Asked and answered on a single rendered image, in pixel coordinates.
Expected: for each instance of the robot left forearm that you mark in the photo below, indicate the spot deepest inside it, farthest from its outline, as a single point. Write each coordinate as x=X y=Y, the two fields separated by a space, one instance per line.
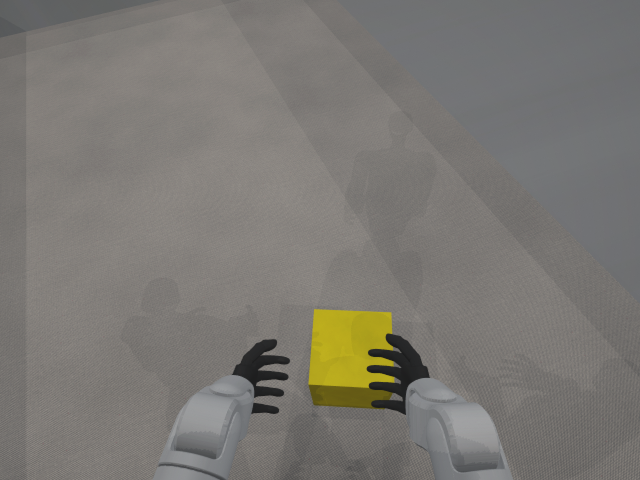
x=206 y=432

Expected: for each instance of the robot right hand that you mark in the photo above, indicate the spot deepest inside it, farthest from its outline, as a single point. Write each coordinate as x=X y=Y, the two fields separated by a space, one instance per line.
x=411 y=369

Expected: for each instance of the carton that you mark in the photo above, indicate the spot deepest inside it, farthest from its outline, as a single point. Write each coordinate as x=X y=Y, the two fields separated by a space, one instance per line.
x=339 y=359

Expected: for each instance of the robot right forearm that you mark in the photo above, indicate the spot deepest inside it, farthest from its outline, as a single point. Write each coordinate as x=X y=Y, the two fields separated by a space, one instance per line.
x=460 y=436

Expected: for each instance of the robot left hand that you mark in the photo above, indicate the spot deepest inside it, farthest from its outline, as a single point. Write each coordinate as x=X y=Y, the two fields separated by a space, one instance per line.
x=248 y=368

